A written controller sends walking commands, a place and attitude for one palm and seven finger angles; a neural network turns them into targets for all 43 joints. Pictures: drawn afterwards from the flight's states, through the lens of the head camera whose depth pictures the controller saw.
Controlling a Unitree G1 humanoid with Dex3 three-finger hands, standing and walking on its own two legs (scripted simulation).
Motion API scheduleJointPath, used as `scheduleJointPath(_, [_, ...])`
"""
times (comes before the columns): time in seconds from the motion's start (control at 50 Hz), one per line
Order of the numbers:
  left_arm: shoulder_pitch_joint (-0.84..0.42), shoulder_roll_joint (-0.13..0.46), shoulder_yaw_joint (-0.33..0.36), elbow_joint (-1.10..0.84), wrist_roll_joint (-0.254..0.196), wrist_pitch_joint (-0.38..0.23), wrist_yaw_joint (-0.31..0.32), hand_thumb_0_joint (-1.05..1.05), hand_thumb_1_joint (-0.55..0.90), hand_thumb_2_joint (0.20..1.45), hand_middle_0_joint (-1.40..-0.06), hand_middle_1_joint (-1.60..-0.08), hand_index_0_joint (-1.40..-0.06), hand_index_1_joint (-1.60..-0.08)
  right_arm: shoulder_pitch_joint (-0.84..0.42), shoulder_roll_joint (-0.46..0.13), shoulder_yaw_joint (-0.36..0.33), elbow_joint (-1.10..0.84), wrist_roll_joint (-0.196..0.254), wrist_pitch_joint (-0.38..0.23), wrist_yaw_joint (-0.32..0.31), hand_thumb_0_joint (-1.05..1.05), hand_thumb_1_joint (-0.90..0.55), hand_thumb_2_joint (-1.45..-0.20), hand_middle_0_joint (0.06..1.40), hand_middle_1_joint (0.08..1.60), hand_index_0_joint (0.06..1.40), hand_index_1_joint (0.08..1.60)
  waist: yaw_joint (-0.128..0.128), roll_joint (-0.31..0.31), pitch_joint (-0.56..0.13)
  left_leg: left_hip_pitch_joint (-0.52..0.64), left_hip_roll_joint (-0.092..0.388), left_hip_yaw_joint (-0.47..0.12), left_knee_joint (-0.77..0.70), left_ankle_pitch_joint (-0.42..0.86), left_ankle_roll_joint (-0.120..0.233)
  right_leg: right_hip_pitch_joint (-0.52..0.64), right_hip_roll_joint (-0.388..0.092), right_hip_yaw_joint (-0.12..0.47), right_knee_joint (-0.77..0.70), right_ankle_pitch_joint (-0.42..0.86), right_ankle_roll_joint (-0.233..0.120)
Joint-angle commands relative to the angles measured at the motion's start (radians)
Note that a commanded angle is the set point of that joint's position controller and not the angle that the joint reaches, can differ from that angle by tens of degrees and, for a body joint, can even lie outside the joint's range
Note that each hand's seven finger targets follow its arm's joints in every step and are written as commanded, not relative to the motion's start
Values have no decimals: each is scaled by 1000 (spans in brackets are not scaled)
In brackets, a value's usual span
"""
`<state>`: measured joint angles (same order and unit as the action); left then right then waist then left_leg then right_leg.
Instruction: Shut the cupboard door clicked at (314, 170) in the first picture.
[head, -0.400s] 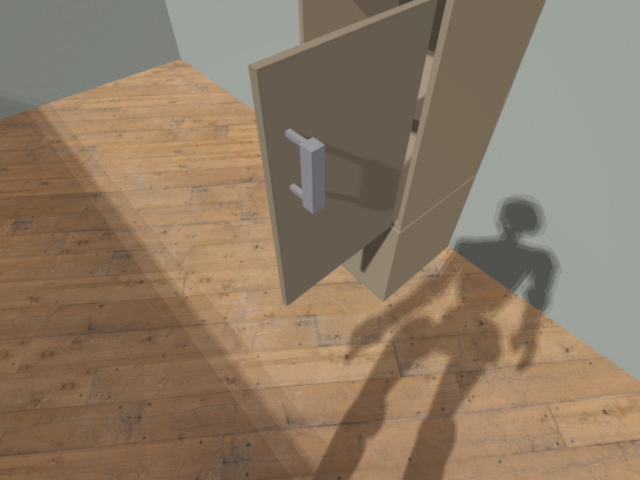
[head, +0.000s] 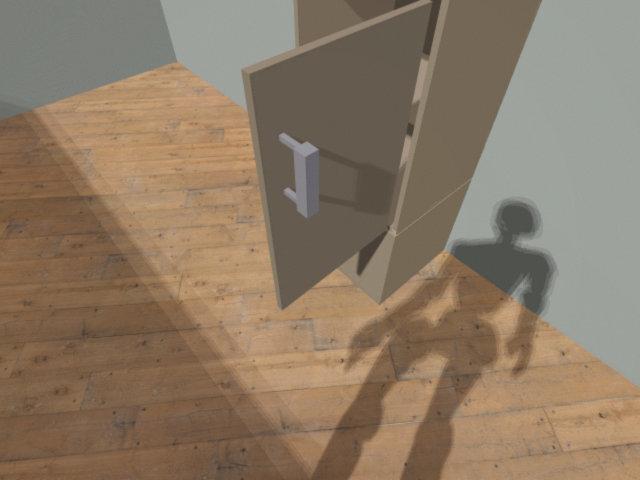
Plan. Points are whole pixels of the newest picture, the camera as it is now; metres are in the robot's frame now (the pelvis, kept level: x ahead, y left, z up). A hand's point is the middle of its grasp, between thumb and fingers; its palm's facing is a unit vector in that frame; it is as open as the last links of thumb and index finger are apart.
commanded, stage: look at it before walking up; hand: left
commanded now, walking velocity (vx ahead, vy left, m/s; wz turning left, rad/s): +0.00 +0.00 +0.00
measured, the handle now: (297, 175) +0.55 +0.07 +0.07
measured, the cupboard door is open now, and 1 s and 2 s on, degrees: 91 91 91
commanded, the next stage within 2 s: walk to a spot facing it in 0.44 s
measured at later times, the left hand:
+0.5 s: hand out of the picture +0.04 +0.22 -0.17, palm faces +0.00 -0.96 -0.28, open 7.4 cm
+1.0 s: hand out of the picture +0.05 +0.19 -0.18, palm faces -0.15 -0.95 -0.26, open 7.4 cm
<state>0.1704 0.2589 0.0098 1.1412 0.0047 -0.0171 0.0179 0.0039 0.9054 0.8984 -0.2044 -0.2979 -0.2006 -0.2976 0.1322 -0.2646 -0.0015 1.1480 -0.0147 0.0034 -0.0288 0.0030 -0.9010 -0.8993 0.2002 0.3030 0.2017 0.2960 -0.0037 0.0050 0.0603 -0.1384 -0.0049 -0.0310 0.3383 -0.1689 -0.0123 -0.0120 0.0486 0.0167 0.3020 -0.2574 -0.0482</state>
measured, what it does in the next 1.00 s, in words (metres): stands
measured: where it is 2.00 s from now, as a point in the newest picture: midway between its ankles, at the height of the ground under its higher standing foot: outside the picture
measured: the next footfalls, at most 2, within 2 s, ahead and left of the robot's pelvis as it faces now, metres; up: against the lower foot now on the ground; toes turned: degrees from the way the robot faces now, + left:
left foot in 1.42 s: +0.06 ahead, +0.12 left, +0.00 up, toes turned -26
right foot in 1.72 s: -0.07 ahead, -0.14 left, +0.00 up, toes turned -40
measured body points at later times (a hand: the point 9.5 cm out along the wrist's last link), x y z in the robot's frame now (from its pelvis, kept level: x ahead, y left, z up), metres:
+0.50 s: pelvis +0.00 +0.00 +0.00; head +0.02 -0.01 +0.45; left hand +0.04 +0.27 -0.15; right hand +0.04 -0.27 -0.15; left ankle +0.01 +0.13 -0.75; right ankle -0.06 -0.09 -0.75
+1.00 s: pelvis -0.03 -0.01 -0.02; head +0.01 -0.04 +0.42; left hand +0.06 +0.24 -0.16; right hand -0.02 -0.26 -0.18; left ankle +0.01 +0.13 -0.75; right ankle -0.07 -0.09 -0.74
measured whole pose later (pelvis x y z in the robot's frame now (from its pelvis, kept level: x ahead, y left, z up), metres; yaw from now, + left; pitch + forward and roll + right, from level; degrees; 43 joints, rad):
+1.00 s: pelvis -0.03 -0.01 -0.02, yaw -13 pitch -1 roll +1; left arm 0.21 0.21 0.07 0.98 0.02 0.06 -0.02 0.00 0.91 0.90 -0.20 -0.30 -0.20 -0.30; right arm 0.17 -0.22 -0.05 1.00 -0.03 0.04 -0.04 0.00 -0.90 -0.90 0.20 0.30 0.20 0.30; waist 0.03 0.03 0.12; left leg -0.27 0.10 0.16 0.60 -0.29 -0.03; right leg -0.28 0.02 0.00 0.72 -0.41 -0.02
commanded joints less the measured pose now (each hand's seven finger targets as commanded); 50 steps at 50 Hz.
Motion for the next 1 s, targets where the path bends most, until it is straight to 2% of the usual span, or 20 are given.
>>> scheduleJointPath(0.0, [18, 175, 33, -45, -2, -18, 13, 0, 900, 900, -200, -300, -200, -300, 0, -161, -32, -50, 2, -19, -9, 0, -900, -900, 200, 300, 200, 300, -1, -15, -52, 73, 107, -71, -7, 236, 35, -74, -161, 80, -45, 324, 10])
scheduleJointPath(0.12, [24, 166, 32, -45, -2, -17, 12, 0, 900, 900, -200, -300, -200, -300, 4, -155, -31, -48, 1, -19, -9, 0, -900, -900, 200, 300, 200, 300, 0, -7, -51, 72, 106, -72, -12, 225, 36, -75, -159, 87, -49, 303, 8])
scheduleJointPath(0.18, [28, 168, 34, -44, -1, -19, 13, 0, 900, 900, -200, -300, -200, -300, 5, -158, -32, -50, 3, -19, -10, 0, -900, -900, 200, 300, 200, 300, 1, -27, -53, 78, 107, -69, -9, 224, 36, -77, -156, 87, -51, 312, 9])
scheduleJointPath(0.34, [23, 164, 31, -44, -2, -18, 11, 0, 900, 900, -200, -300, -200, -300, 10, -154, -31, -45, 1, -20, -10, 0, -900, -900, 200, 300, 200, 300, 0, -6, -43, 67, 108, -72, -19, 219, 35, -77, -156, 86, -50, 285, 5])
scheduleJointPath(0.4, [27, 165, 31, -42, -2, -18, 12, 0, 900, 900, -200, -300, -200, -300, 13, -155, -32, -45, 2, -20, -10, 0, -900, -900, 200, 300, 200, 300, -2, -27, -55, 76, 109, -72, -16, 215, 36, -76, -158, 84, -51, 291, 7])
scheduleJointPath(0.52, [26, 165, 32, -43, -3, -19, 12, 0, 900, 900, -200, -300, -200, -300, 11, -158, -33, -46, 1, -21, -11, 0, -900, -900, 200, 300, 200, 300, 0, -3, -50, 77, 110, -69, -14, 237, 36, -75, -158, 86, -47, 312, 5])
scheduleJointPath(0.54, [24, 171, 33, -45, -2, -16, 11, 0, 900, 900, -200, -300, -200, -300, 12, -161, -34, -46, 1, -20, -12, 0, -900, -900, 200, 300, 200, 300, -2, -5, -49, 83, 114, -63, -12, 228, 34, -85, -155, 94, -45, 309, 3])
scheduleJointPath(0.6, [57, 102, 31, -50, -1, 8, 16, 0, 900, 900, -200, -300, -200, -300, 70, -82, -29, -45, -1, -3, -19, 0, -900, -900, 200, 300, 200, 300, -8, -19, -59, 75, 123, -20, 47, 221, 20, -109, -153, 116, 6, 382, 10])
scheduleJointPath(0.66, [60, 120, 49, -81, 3, 28, 10, 0, 900, 900, -200, -300, -200, -300, 74, -101, -47, -74, -1, 10, -25, 0, -900, -900, 200, 300, 200, 300, -5, -20, -29, 31, 131, 3, 89, 152, 19, -154, -145, 149, 62, 366, -1])
scheduleJointPath(0.72, [60, 127, 64, -121, 8, 41, 3, 0, 900, 900, -200, -300, -200, -300, 70, -108, -65, -119, -3, 19, -27, 0, -900, -900, 200, 300, 200, 300, -6, -26, -31, 12, 145, 18, 130, 96, 25, -208, -135, 185, 110, 352, -7])
scheduleJointPath(0.78, [56, 111, 72, -157, 11, 48, -4, 0, 900, 900, -200, -300, -200, -300, 68, -120, -78, -153, -4, 20, -29, 0, -900, -900, 200, 300, 200, 300, -6, 19, -36, 25, 187, -9, 119, 48, 47, -288, -91, 184, 184, 270, -4])
scheduleJointPath(0.82, [47, 93, 74, -183, 12, 54, -12, 0, 900, 900, -200, -300, -200, -300, 81, -138, -88, -169, -9, 17, -31, 0, -900, -900, 200, 300, 200, 300, -9, 123, -29, 17, 274, -93, 47, 9, 99, -350, -39, 130, 323, 142, 11])
scheduleJointPath(0.84, [47, 77, 75, -194, 12, 59, -18, 0, 900, 900, -200, -300, -200, -300, 84, -151, -94, -177, -11, 13, -29, 0, -900, -900, 200, 300, 200, 300, -6, 198, -26, -17, 355, -152, -24, 1, 147, -364, -11, 67, 463, -91, 23])
scheduleJointPath(0.86, [40, 65, 80, -206, 13, 65, -23, 0, 900, 900, -200, -300, -200, -300, 78, -154, -94, -188, -15, 7, -27, 0, -900, -900, 200, 300, 200, 300, -1, 218, -38, -41, 412, -177, -67, 34, 193, -363, -26, 20, 593, -268, 35])
scheduleJointPath(0.88, [42, 59, 83, -217, 15, 68, -26, 0, 900, 900, -200, -300, -200, -300, 61, -152, -92, -202, -15, 4, -28, 0, -900, -900, 200, 300, 200, 300, 10, 198, -35, -73, 435, -162, -64, 40, 207, -352, -65, 36, 644, -309, 32])
scheduleJointPath(0.9, [53, 48, 85, -221, 15, 66, -31, 0, 900, 900, -200, -300, -200, -300, 37, -149, -91, -213, -20, 2, -27, 0, -900, -900, 200, 300, 200, 300, 26, 160, -45, -95, 420, -116, -34, 86, 192, -323, -82, 31, 597, -298, 29])
scheduleJointPath(0.92, [89, 37, 85, -215, 15, 62, -34, 0, 900, 900, -200, -300, -200, -300, 11, -150, -93, -224, -23, 3, -26, 0, -900, -900, 200, 300, 200, 300, 47, 146, -58, -104, 389, -51, 27, 133, 163, -273, -83, 3, 511, -251, 32])
scheduleJointPath(0.94, [142, 39, 89, -200, 17, 59, -36, 0, 900, 900, -200, -300, -200, -300, -7, -152, -95, -229, -19, 8, -24, 0, -900, -900, 200, 300, 200, 300, 67, 115, -73, -136, 347, 15, 108, 110, 124, -200, -73, -27, 396, -151, 38])
scheduleJointPath(0.96, [197, 65, 98, -184, 21, 52, -33, 0, 900, 900, -200, -300, -200, -300, -22, -138, -95, -239, -10, 16, -22, 0, -900, -900, 200, 300, 200, 300, 92, 2, -59, -217, 270, 80, 253, 6, 70, -118, -80, -5, 201, 10, 38])
scheduleJointPath(0.98, [201, 181, 117, -194, 37, 34, -19, 0, 900, 900, -200, -300, -200, -300, 1, -66, -88, -265, 1, 24, -14, 0, -900, -900, 200, 300, 200, 300, 80, -363, -38, -401, 88, 191, 530, -300, -30, -76, -312, 386, -27, 161, -31])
